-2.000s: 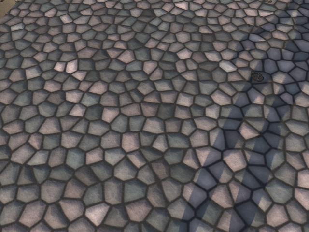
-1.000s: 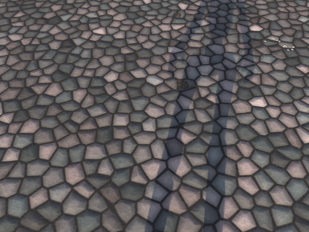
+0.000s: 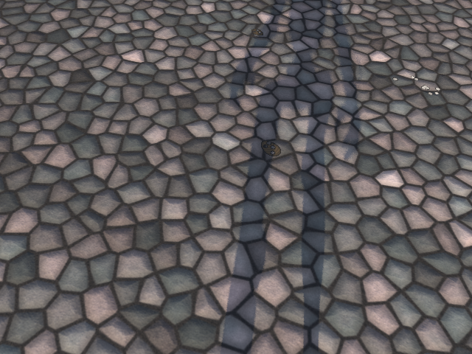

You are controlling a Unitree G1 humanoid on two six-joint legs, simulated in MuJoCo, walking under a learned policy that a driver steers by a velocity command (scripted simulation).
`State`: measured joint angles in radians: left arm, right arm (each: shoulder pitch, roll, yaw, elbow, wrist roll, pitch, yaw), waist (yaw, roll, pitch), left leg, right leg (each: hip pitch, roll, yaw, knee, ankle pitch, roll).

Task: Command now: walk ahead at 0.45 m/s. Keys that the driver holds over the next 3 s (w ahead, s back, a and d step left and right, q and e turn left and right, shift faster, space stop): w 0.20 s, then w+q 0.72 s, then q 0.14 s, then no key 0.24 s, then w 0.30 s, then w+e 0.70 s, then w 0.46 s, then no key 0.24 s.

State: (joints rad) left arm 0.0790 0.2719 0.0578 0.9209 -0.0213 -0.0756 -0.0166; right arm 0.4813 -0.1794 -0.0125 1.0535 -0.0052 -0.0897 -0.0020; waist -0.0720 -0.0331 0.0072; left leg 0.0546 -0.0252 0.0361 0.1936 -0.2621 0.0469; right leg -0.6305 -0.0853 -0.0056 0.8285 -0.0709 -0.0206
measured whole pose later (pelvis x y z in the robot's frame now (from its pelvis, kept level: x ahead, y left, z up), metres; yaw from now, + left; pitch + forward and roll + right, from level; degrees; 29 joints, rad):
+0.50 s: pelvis +0.29 -0.05 +0.00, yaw +7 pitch +0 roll -3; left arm 0.29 0.24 0.06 1.03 0.02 -0.11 -0.01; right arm 0.20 -0.27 -0.07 0.90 0.03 -0.06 -0.02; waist 0.04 0.04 0.03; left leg -0.69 0.13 -0.09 1.02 -0.13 0.03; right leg -0.06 0.07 -0.17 0.24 -0.18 -0.06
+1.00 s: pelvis +0.57 +0.06 +0.00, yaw +23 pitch +2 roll -1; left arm 0.06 0.30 0.06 0.80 0.01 -0.11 0.01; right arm 0.29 -0.26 -0.07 0.77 0.01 -0.06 0.01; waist -0.04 -0.02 0.05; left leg -0.23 -0.11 -0.06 0.36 -0.15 0.09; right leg -0.62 -0.10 0.09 0.96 -0.26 0.04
